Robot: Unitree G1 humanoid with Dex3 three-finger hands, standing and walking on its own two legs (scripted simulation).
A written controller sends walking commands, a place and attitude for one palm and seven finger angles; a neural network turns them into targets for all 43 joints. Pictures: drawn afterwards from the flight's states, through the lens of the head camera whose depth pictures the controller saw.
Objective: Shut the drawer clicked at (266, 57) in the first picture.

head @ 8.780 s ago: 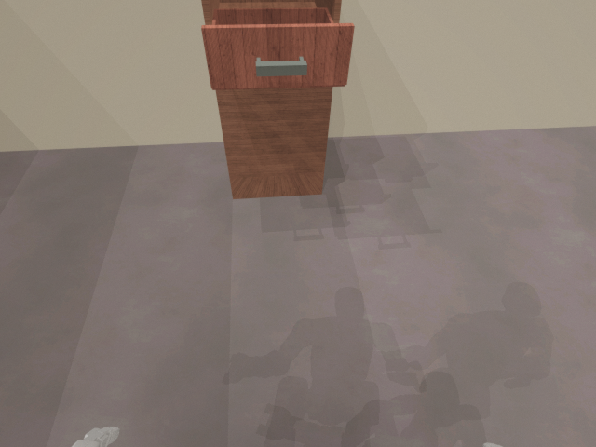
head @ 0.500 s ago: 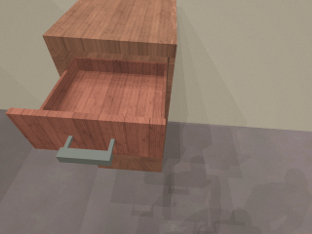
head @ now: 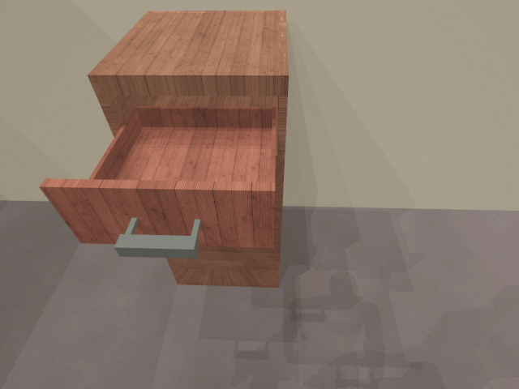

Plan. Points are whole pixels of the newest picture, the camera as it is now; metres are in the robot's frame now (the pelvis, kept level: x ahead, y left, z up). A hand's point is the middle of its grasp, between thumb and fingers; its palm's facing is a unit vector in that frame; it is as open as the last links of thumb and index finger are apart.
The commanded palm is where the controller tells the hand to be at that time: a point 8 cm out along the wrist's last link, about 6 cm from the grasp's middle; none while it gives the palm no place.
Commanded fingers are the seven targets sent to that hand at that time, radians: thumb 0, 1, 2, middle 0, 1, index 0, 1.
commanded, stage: come to a stop and stand still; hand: left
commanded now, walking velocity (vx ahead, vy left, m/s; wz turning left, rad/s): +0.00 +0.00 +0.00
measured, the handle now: (161, 235) +0.35 +0.20 +0.04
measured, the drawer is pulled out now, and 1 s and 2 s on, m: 0.29 0.29 0.29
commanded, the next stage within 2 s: look again from close up in 1.42 s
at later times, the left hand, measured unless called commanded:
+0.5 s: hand out of the picture -0.01 +0.14 -0.17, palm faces +0.01 -0.99 -0.16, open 7.4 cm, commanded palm none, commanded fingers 0.00 0.90 0.90 -0.20 -0.30 -0.20 -0.30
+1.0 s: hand out of the picture +0.03 +0.13 -0.17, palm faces +0.03 -0.98 -0.18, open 7.4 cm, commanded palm none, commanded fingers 0.00 0.90 0.90 -0.20 -0.30 -0.20 -0.30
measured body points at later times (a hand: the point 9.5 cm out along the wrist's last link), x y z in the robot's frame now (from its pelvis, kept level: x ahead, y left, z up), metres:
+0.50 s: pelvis +0.00 -0.02 +0.01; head +0.02 -0.02 +0.46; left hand -0.01 +0.19 -0.15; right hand -0.03 -0.23 -0.15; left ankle +0.03 +0.09 -0.73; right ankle +0.00 -0.13 -0.73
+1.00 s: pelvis +0.04 -0.03 +0.01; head +0.06 -0.03 +0.46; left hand +0.03 +0.18 -0.15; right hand +0.05 -0.25 -0.15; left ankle +0.03 +0.09 -0.73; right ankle +0.00 -0.13 -0.73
